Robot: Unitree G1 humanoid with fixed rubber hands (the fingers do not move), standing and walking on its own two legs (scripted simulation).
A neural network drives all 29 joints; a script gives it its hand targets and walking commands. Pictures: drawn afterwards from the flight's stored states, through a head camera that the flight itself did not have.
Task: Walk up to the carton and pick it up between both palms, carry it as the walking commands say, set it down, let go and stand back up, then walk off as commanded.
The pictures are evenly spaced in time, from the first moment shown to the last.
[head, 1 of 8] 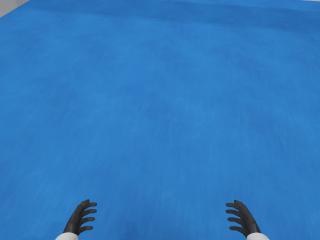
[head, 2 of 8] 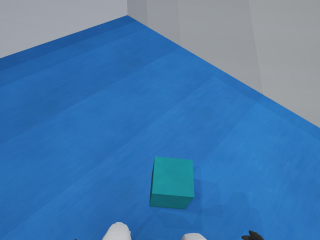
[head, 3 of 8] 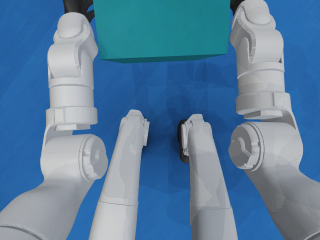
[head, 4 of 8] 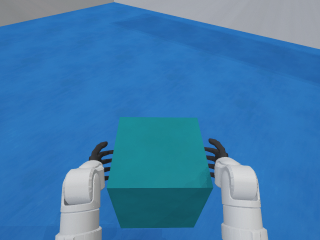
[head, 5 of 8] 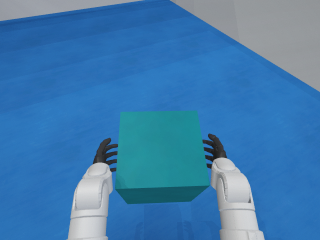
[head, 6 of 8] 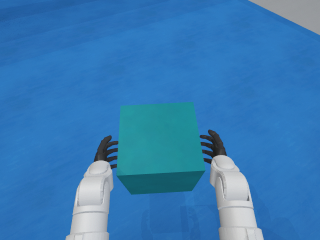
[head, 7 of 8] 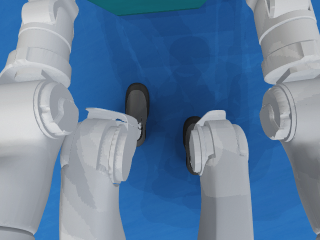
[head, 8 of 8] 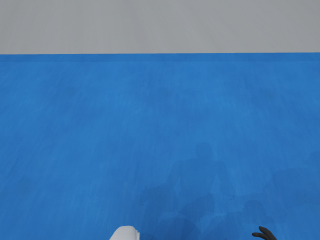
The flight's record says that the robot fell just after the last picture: no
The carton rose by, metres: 0.68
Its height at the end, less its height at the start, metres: +0.00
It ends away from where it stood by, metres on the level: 2.07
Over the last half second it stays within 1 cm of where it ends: yes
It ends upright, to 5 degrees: yes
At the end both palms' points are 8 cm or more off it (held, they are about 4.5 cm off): yes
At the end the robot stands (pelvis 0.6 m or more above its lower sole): yes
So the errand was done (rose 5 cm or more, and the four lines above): yes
